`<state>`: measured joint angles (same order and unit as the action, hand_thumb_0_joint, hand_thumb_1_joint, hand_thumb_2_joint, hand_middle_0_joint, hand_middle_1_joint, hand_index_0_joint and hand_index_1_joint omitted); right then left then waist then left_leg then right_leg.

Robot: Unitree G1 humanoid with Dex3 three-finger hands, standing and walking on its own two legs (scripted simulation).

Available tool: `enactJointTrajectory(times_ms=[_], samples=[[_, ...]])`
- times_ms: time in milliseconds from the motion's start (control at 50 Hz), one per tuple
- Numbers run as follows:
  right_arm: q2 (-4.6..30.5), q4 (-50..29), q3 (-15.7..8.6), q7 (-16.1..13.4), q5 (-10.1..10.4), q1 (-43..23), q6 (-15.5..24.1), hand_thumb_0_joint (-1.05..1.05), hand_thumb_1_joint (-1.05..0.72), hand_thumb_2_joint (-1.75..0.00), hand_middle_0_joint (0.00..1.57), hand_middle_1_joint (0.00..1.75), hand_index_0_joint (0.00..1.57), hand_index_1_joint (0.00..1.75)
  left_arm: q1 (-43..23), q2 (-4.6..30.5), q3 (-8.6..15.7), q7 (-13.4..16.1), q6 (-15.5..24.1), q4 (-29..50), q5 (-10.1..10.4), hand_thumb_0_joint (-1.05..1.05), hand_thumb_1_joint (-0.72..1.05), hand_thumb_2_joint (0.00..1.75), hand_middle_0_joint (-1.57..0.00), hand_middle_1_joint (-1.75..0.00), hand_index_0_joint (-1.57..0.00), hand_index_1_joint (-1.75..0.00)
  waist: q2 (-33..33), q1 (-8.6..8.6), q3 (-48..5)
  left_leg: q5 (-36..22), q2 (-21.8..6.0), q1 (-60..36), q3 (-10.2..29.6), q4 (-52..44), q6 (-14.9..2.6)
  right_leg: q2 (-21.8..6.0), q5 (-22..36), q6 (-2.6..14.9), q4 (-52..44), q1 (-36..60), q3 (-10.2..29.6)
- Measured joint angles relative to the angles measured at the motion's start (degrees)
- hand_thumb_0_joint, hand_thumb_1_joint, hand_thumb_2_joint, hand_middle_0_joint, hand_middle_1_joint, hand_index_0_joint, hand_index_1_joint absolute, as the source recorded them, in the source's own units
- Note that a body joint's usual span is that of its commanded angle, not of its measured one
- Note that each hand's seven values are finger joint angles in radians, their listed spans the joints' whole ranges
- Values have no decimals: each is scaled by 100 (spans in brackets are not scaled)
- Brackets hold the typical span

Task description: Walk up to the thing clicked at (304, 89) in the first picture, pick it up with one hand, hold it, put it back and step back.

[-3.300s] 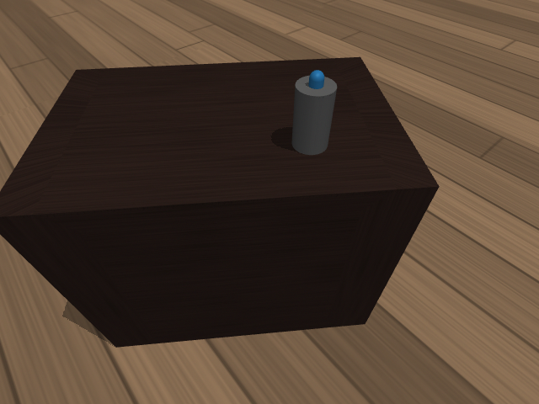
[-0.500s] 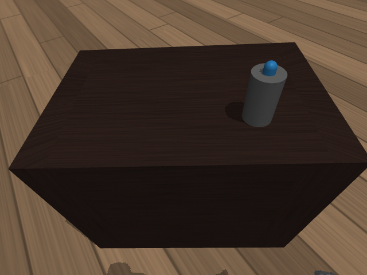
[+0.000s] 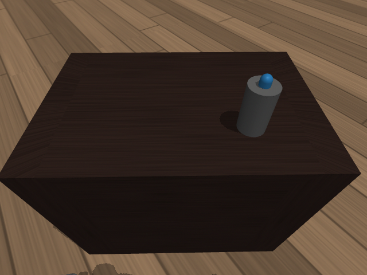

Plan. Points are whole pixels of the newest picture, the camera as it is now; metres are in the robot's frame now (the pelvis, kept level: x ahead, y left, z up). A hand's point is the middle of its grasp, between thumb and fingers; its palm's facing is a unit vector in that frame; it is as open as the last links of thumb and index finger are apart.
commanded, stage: walk up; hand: right
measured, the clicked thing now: (258, 103) +0.53 -0.20 +0.06
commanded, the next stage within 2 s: stand in 0.70 s
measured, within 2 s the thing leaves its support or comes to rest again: neither
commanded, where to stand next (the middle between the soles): +0.04 +0.01 m, yaw +0 degrees
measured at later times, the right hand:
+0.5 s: hand out of the picture +0.09 -0.25 -0.16, palm faces +0.00 +0.95 -0.32, open 7.4 cm
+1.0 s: hand out of the picture +0.08 -0.26 -0.15, palm faces -0.01 +0.94 -0.34, open 7.4 cm
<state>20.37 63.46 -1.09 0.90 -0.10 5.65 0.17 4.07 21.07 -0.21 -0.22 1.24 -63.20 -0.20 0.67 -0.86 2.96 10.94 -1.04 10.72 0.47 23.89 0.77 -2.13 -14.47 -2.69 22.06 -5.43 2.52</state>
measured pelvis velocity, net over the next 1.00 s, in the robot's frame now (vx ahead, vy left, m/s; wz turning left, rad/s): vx -0.01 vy -0.01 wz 0.01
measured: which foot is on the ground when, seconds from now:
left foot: down 0.00-1.00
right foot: down 0.00-1.00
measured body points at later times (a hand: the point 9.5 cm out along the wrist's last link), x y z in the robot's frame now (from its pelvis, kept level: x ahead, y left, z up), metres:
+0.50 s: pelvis +0.00 +0.00 +0.00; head +0.01 -0.01 +0.45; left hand +0.08 +0.30 -0.13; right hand +0.09 -0.30 -0.13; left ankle +0.02 +0.13 -0.74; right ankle -0.03 -0.15 -0.74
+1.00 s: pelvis -0.01 -0.01 +0.00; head +0.00 +0.00 +0.45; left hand +0.07 +0.30 -0.13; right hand +0.08 -0.31 -0.13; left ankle +0.02 +0.13 -0.74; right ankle -0.03 -0.15 -0.74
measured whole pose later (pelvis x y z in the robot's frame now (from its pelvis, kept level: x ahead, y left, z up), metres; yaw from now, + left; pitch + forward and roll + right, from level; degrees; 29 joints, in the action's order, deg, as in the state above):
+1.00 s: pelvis -0.01 -0.01 +0.00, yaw +1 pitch -3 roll +0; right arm 20.1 64.9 -0.4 0.6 -0.1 5.0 0.4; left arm 6.1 20.3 0.3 -0.6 0.5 -63.9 -0.5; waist 0.2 -0.4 3.4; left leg 8.4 -1.1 8.8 1.1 20.0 1.3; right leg -2.1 -12.6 -2.4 19.1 -3.7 1.8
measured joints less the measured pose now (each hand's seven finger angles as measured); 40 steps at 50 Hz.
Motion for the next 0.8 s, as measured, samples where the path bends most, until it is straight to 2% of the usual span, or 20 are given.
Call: enactJointTrajectory(times_ms=[300,800], samples=[[-47,128,-15,18,0,-210,-61,0,-91,-90,20,30,20,30,115,-69,32,8,-2,-279,-46,1,90,90,-20,-30,-21,-30,-132,73,-4,-94,-17,-158,54,-212,38,16,80,26,-216,178,-61],[-70,183,31,-20,-10,-37,-23,0,-91,-90,20,30,20,30,127,-61,75,3,-41,-138,-23,1,90,90,-20,-30,-21,-30,-44,24,27,-174,2,-201,68,-337,43,-4,130,22,-301,211,-81]])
